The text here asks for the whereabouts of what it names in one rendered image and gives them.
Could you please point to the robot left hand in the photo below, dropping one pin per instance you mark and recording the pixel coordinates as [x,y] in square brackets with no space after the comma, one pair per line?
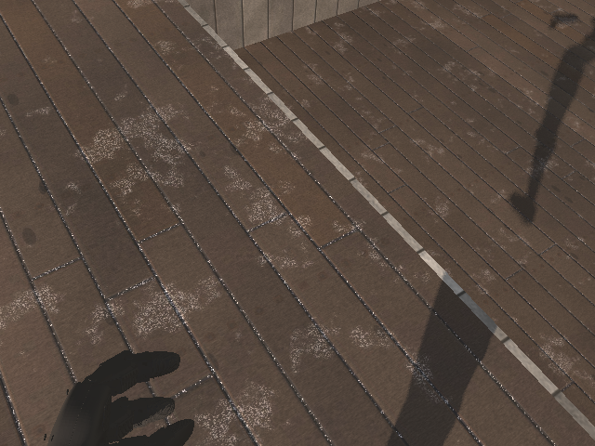
[88,417]

